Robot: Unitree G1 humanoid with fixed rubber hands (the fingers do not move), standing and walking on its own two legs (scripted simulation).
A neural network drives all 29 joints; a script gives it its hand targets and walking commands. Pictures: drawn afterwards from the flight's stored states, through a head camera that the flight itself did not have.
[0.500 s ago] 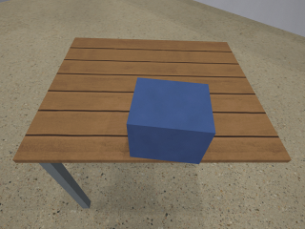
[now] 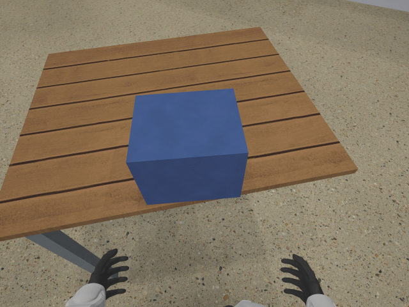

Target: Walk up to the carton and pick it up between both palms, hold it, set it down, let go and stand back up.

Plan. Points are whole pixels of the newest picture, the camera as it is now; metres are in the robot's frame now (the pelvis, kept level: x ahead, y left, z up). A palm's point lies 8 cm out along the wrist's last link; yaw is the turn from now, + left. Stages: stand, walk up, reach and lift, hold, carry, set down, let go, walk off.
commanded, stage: reach and lift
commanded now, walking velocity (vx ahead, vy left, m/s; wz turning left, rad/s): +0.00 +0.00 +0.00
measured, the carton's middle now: (189, 147) +0.44 +0.04 +0.03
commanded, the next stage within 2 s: none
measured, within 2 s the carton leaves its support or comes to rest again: neither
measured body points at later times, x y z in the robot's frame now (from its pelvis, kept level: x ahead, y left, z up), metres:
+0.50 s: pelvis +0.01 +0.02 +0.01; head -0.01 +0.02 +0.46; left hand +0.17 +0.26 -0.05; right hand +0.19 -0.16 -0.07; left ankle +0.03 +0.14 -0.72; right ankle +0.07 -0.05 -0.72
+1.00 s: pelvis +0.06 +0.04 +0.02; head +0.05 +0.06 +0.47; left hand +0.24 +0.25 -0.01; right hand +0.23 -0.17 -0.01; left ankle +0.03 +0.14 -0.72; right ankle +0.07 -0.05 -0.72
